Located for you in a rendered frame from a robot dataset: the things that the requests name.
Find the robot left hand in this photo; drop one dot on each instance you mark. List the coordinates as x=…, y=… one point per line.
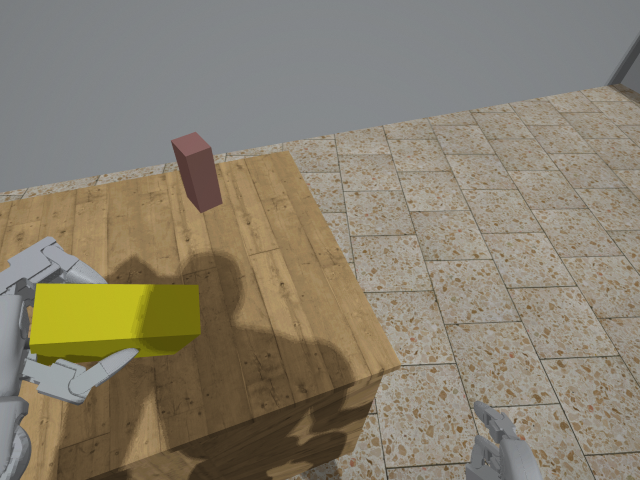
x=45, y=262

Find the table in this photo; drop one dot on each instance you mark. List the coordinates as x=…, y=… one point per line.
x=290, y=356

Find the robot right hand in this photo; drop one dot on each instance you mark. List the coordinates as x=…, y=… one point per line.
x=513, y=460

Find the left robot forearm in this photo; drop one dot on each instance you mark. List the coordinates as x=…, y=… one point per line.
x=15, y=444

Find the sponge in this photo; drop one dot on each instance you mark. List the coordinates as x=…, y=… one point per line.
x=89, y=322

